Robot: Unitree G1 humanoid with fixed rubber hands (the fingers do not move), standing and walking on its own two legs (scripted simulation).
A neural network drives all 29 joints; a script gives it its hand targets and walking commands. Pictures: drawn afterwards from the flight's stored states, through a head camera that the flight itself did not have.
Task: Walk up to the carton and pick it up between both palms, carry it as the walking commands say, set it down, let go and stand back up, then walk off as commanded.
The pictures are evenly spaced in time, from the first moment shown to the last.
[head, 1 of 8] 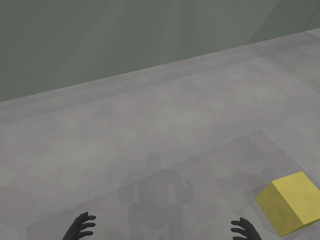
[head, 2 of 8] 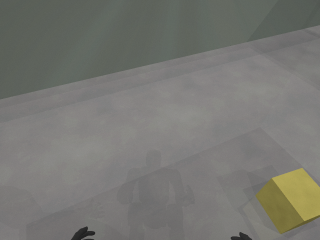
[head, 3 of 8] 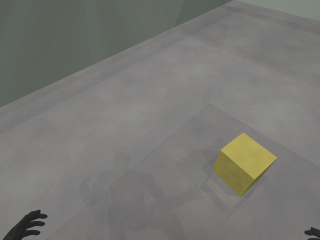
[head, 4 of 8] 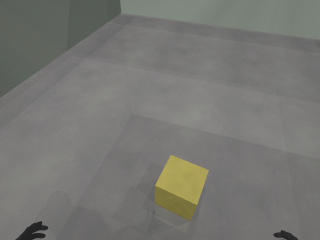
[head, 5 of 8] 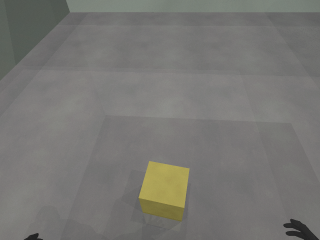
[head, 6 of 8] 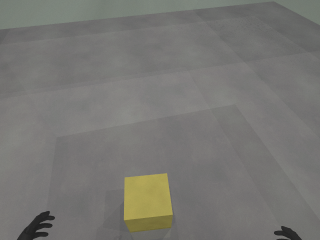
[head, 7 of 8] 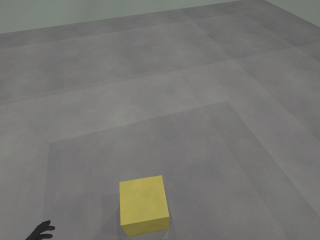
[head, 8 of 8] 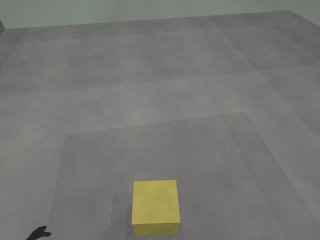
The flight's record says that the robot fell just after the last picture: no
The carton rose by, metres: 0.00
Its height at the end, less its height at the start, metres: +0.00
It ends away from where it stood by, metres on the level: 0.00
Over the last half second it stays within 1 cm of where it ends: yes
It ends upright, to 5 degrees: yes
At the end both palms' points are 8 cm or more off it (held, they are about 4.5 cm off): yes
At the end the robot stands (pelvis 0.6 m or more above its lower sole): yes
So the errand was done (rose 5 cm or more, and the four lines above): no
